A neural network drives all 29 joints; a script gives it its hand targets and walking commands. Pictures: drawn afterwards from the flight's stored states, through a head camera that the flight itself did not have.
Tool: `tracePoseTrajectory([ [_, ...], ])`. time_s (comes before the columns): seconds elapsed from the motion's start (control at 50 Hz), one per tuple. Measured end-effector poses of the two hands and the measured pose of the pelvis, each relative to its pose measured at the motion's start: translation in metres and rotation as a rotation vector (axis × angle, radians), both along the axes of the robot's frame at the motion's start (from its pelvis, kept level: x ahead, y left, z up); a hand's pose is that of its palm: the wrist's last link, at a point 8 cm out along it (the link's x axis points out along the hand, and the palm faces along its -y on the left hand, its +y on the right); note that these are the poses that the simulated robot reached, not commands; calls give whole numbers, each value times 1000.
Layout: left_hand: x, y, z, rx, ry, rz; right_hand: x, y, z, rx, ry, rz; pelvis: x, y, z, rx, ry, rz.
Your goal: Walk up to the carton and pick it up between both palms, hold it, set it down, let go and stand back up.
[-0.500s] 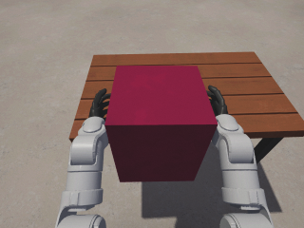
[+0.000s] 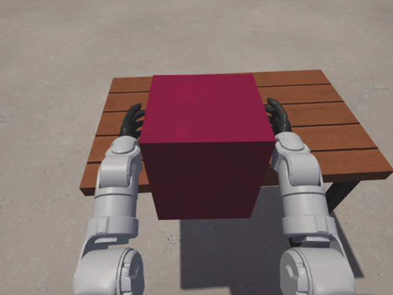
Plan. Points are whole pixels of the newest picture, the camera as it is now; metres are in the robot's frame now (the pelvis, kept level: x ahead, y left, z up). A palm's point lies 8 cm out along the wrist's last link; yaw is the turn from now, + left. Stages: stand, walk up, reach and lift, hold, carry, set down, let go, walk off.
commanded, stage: hold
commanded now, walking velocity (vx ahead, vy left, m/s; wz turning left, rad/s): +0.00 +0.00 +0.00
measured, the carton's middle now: (203, 149) +0.39 +0.01 +0.08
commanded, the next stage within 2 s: set down in 1.28 s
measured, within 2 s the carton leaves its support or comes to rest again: neither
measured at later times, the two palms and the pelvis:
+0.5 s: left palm (110, 111) +0.38 +0.17 +0.20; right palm (281, 105) +0.38 -0.13 +0.21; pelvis +0.05 +0.01 +0.00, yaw +1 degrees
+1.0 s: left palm (103, 129) +0.31 +0.16 +0.22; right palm (299, 124) +0.32 -0.14 +0.22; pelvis +0.00 +0.02 +0.00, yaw +1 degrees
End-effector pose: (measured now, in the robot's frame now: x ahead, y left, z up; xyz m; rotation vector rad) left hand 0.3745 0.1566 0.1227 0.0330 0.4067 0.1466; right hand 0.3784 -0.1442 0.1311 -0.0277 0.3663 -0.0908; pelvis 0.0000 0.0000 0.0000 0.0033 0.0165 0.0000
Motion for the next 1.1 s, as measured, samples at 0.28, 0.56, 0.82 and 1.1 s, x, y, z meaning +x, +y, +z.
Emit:
tracePoseTrajectory([
  [0.28, 13, 6, 70, 10, -251, 9, 13, 7, 77, 22, -254, -13, 33, -5, 2, 3, 72, 8],
  [0.56, -9, 19, 53, -5, -128, 8, -10, 20, 54, -7, -133, -4, 47, 14, 4, -3, -42, 18],
  [0.82, -45, 15, 69, -17, -205, 12, -48, 15, 63, 36, -209, -22, 21, 24, 3, -9, 11, 4],
  [1.1, -66, 2, 73, 7, -140, 17, -63, 3, 73, -6, -148, 9, -11, 7, 1, -2, -88, 11],
])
